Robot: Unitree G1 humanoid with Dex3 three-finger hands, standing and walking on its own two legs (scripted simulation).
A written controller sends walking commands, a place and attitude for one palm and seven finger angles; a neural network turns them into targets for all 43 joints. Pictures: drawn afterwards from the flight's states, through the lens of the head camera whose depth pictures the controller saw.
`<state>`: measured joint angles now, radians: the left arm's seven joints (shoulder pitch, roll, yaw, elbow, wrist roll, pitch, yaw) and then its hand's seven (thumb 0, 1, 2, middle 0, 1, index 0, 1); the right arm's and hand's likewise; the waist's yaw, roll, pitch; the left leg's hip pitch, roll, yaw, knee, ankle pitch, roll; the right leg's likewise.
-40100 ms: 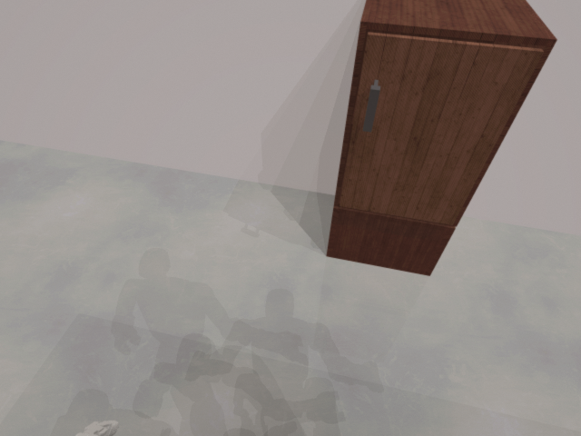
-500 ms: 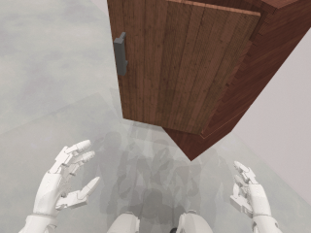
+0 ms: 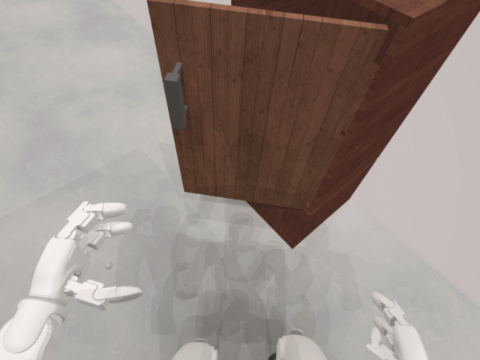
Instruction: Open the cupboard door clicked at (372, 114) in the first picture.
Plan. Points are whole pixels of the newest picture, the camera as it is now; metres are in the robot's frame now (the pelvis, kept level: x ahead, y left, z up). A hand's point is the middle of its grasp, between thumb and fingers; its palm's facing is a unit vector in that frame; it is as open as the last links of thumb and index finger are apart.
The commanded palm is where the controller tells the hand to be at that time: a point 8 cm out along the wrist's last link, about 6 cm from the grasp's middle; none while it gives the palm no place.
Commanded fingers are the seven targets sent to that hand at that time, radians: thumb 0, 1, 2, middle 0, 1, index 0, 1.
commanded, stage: raise the hand with hooked fingers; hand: left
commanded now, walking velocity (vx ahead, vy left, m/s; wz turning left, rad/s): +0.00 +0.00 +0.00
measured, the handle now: (179, 96) +0.60 +0.17 +0.07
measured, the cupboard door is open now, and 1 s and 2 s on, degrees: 42 42 42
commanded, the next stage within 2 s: move the hooked fingers beside the handle in 1.04 s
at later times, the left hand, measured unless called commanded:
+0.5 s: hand (87, 215) +0.30 +0.24 +0.09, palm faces -0.04 -1.00 -0.06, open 13.9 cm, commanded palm +0.27 +0.29 +0.09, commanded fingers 0.00 -0.50 0.30 -0.30 -1.20 -0.30 -1.20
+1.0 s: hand (87, 217) +0.30 +0.24 +0.08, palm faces -0.06 -1.00 -0.04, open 14.0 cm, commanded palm +0.27 +0.29 +0.09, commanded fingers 0.00 -0.50 0.30 -0.30 -1.20 -0.30 -1.20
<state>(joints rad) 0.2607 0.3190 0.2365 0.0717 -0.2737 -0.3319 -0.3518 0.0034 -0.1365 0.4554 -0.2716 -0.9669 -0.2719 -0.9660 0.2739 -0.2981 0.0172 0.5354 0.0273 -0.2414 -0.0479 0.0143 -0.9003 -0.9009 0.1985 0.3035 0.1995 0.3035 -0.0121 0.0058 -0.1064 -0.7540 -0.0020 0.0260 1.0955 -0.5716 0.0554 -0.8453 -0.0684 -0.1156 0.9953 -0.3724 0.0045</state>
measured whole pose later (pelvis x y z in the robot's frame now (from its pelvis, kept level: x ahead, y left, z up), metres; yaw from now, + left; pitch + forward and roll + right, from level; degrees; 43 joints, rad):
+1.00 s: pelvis +0.01 -0.02 +0.02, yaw -1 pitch +11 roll -1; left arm -0.03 0.43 0.44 0.46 -0.36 -0.30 -0.58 -0.01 -0.50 0.30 -0.30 -1.20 -0.30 -1.20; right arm 0.30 -0.29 0.05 0.55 0.03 -0.21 -0.06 0.01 -0.90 -0.90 0.20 0.30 0.20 0.30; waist -0.02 0.01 -0.08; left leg -0.62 0.02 0.03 0.94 -0.51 0.02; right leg -0.72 -0.03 -0.11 0.86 -0.32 -0.03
